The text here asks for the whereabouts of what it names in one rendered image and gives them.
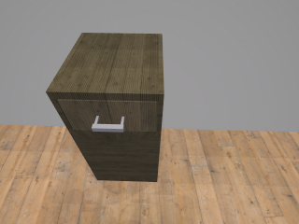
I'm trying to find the cabinet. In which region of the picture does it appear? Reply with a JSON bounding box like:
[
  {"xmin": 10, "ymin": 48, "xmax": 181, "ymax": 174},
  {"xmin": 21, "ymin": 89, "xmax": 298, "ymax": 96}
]
[{"xmin": 46, "ymin": 33, "xmax": 164, "ymax": 182}]

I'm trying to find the drawer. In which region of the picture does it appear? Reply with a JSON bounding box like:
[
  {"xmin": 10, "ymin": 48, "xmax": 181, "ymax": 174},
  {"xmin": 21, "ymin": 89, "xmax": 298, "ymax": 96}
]
[{"xmin": 57, "ymin": 99, "xmax": 157, "ymax": 132}]

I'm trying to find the handle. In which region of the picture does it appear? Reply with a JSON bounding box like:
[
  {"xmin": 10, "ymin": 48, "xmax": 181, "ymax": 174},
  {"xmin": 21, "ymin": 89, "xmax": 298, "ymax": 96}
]
[{"xmin": 92, "ymin": 116, "xmax": 125, "ymax": 133}]

